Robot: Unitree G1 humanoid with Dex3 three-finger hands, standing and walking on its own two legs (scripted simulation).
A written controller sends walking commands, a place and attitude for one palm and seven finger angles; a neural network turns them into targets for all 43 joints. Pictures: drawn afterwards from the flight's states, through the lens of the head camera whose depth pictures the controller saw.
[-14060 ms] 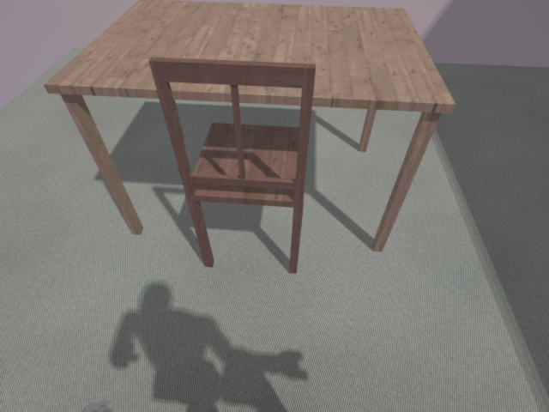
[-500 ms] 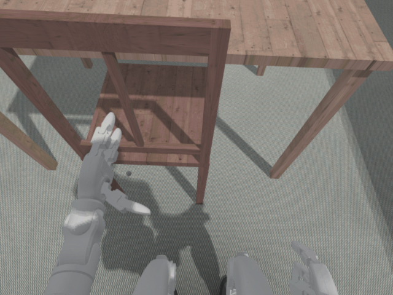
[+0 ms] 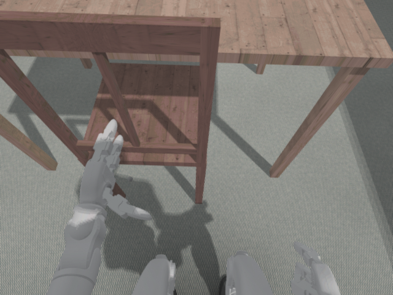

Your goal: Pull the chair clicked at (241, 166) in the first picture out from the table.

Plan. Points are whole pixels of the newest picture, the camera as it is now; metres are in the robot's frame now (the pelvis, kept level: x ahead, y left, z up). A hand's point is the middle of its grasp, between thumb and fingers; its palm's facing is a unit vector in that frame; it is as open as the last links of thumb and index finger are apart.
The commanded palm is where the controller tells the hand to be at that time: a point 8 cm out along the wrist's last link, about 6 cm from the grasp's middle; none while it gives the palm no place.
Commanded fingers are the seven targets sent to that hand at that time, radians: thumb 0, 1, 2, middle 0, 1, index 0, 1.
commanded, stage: aim the fingers beside a spindle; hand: left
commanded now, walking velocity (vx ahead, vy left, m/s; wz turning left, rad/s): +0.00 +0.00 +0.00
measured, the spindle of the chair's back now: (122, 109) +0.49 +0.18 +0.03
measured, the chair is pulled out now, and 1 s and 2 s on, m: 0.00 0.00 0.00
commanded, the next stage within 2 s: none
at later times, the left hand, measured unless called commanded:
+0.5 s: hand (131, 170) +0.35 +0.14 +0.03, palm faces -0.04 -1.00 -0.05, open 16.9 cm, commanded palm +0.32 +0.20 +0.02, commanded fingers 0.00 -0.50 0.30 -0.06 -0.08 -0.06 -0.08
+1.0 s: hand (131, 179) +0.33 +0.14 +0.02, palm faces -0.07 -1.00 -0.01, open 16.9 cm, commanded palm +0.32 +0.20 +0.03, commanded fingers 0.00 -0.50 0.30 -0.06 -0.08 -0.06 -0.08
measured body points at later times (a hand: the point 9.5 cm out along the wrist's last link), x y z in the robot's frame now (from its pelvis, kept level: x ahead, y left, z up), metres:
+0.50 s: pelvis -0.01 +0.00 +0.00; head +0.10 -0.01 +0.43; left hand +0.34 +0.19 +0.03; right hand +0.14 -0.25 -0.11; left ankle +0.00 +0.11 -0.62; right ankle +0.04 -0.12 -0.62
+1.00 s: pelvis +0.00 +0.01 +0.00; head +0.12 +0.01 +0.43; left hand +0.33 +0.19 +0.02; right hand +0.16 -0.24 -0.11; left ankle +0.00 +0.11 -0.62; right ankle +0.04 -0.12 -0.62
